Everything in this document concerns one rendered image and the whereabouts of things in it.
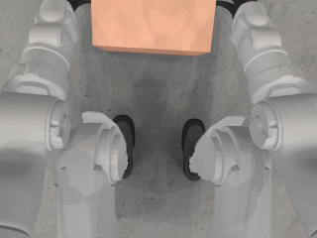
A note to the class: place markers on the robot right hand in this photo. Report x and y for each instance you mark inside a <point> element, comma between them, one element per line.
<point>232,8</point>

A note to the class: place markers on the right robot forearm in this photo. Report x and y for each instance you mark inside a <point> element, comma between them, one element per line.
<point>264,60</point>

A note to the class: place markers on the robot left hand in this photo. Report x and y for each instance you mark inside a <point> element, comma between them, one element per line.
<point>76,3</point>

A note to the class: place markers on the robot left upper arm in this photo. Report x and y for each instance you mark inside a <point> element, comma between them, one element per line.
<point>32,126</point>

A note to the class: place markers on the robot right upper arm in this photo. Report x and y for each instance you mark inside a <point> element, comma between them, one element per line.
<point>286,126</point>

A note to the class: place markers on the right robot shin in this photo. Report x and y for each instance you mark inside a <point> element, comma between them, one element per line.
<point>196,161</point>

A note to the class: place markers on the carton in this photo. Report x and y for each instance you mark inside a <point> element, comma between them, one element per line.
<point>158,27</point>

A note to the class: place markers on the left robot forearm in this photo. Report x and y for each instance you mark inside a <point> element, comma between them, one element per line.
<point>47,55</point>

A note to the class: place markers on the robot left thigh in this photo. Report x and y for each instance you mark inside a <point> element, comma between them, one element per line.
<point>95,160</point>

